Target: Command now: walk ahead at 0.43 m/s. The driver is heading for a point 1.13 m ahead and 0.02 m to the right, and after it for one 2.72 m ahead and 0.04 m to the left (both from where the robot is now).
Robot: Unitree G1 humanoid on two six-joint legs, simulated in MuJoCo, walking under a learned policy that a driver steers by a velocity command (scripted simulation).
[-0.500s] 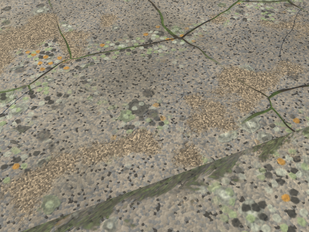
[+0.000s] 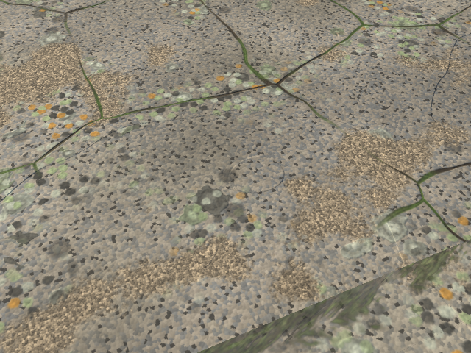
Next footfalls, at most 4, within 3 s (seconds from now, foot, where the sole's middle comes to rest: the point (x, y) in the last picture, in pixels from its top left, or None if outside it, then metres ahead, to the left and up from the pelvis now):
0.28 right None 0.36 -0.13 -0.78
0.94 left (188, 298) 0.74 0.16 -0.89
1.44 right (248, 219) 1.06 -0.06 -0.89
1.96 left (186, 166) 1.34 0.19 -0.89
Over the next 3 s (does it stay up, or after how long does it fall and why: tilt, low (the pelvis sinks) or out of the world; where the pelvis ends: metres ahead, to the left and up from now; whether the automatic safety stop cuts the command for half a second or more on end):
stays up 1.50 0.17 -0.10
